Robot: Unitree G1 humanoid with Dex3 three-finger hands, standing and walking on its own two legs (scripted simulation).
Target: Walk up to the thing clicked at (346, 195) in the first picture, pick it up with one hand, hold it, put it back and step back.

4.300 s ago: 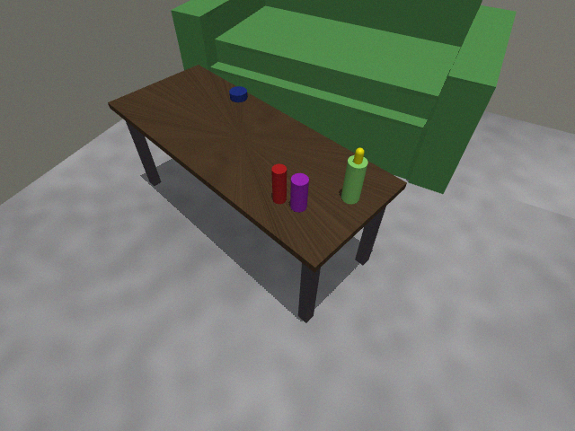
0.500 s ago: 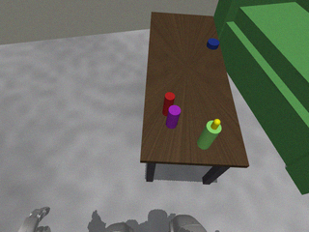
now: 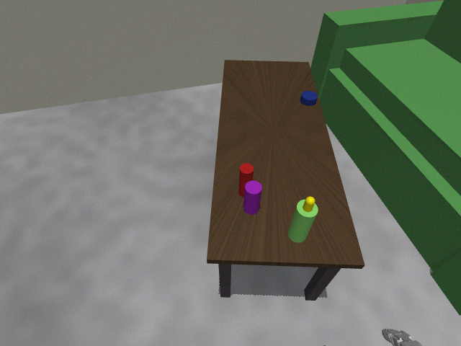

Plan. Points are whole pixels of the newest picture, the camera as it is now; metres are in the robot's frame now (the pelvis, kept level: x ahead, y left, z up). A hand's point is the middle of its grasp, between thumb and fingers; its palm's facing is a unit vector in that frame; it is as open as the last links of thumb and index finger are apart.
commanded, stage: walk up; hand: right
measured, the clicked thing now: (303, 218) +0.48 -0.20 -0.22
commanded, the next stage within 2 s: stand in 0.90 s
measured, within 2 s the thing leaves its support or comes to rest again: neither
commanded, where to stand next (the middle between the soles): +0.07 +0.00 m, yaw +2 degrees
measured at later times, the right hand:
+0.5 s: hand out of the picture +0.08 -0.25 -0.13, palm faces +0.02 +0.92 -0.39, open 7.4 cm
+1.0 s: hand out of the picture +0.10 -0.25 -0.14, palm faces +0.02 +0.94 -0.35, open 7.4 cm
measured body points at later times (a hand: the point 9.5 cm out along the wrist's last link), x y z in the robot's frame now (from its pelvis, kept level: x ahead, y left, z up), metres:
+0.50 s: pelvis +0.01 +0.01 +0.01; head +0.02 +0.02 +0.46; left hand +0.11 +0.31 -0.13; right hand +0.08 -0.30 -0.11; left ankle +0.03 +0.14 -0.73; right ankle +0.03 -0.12 -0.73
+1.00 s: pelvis +0.02 +0.00 +0.02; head +0.03 +0.00 +0.47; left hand +0.11 +0.30 -0.12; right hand +0.10 -0.30 -0.11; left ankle +0.03 +0.14 -0.73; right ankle +0.03 -0.12 -0.73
